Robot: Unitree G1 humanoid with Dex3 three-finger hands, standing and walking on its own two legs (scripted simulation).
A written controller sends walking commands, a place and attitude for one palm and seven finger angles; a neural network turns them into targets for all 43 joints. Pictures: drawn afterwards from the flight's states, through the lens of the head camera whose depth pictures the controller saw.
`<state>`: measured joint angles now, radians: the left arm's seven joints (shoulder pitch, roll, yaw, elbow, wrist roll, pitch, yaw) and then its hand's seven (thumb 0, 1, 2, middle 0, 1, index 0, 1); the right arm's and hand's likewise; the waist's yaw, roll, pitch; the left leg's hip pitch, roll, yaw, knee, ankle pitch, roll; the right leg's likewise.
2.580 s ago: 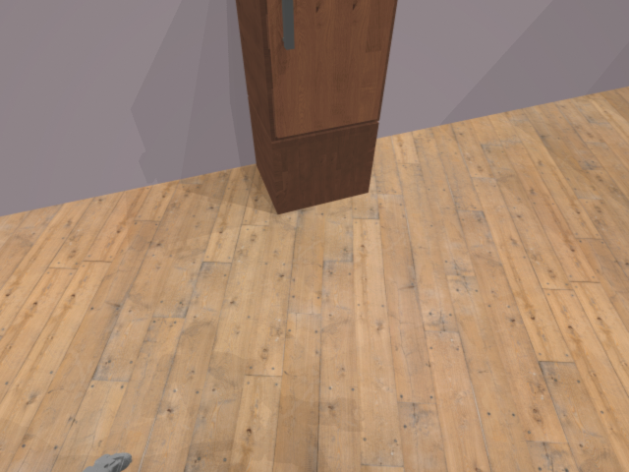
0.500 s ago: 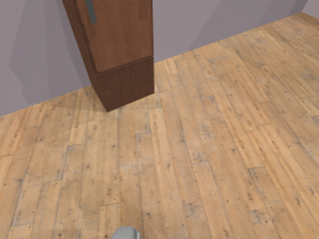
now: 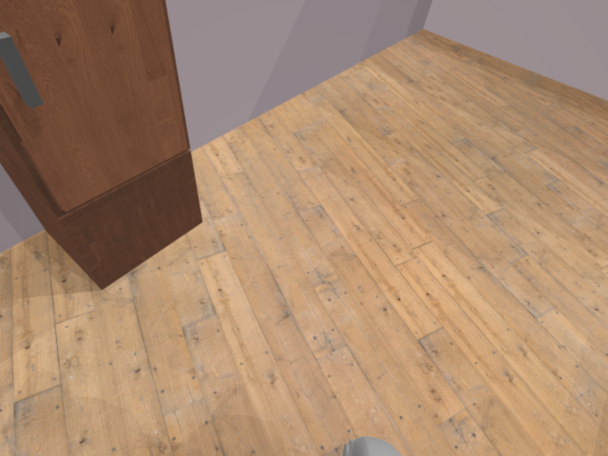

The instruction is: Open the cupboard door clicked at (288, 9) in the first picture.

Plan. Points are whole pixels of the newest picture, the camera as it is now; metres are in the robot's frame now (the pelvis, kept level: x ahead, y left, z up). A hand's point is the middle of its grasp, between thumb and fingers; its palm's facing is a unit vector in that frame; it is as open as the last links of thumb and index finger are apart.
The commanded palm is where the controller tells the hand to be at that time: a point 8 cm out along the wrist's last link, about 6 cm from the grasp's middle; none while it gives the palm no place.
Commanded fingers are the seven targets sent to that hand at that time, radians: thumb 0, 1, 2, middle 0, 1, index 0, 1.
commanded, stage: walk to a spot facing it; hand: left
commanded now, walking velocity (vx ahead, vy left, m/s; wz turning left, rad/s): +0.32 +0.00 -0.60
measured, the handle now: (13, 68) +0.74 +0.66 +0.06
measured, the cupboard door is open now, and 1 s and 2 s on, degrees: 0 0 0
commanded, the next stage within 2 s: turn to face it in 1.34 s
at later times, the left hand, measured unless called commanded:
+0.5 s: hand (266, 325) +0.37 +0.09 -0.18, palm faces -0.31 -0.94 -0.16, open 7.4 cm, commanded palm none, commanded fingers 0.00 0.90 0.90 -0.20 -0.30 -0.20 -0.30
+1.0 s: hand (244, 270) +0.49 +0.15 -0.18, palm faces -0.43 -0.89 -0.17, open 7.4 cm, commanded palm none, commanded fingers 0.00 0.90 0.90 -0.20 -0.30 -0.20 -0.30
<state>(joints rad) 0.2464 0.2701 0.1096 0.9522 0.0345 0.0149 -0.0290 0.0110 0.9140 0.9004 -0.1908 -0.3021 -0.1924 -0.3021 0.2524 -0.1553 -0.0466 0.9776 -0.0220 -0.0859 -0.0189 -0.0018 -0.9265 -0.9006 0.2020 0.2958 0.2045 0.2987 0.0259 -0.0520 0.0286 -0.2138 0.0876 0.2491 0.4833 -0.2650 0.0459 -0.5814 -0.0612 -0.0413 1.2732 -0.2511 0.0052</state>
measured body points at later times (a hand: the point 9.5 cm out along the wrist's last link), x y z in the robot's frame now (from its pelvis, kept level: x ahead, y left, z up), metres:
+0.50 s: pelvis +0.20 -0.05 -0.02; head +0.24 -0.05 +0.43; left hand +0.39 +0.14 -0.17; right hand +0.08 -0.24 -0.17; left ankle +0.13 +0.11 -0.63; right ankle +0.25 -0.12 -0.74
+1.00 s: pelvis +0.39 -0.02 +0.00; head +0.42 +0.00 +0.45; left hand +0.51 +0.20 -0.17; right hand +0.38 -0.28 -0.12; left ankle +0.46 +0.05 -0.74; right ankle +0.30 -0.12 -0.65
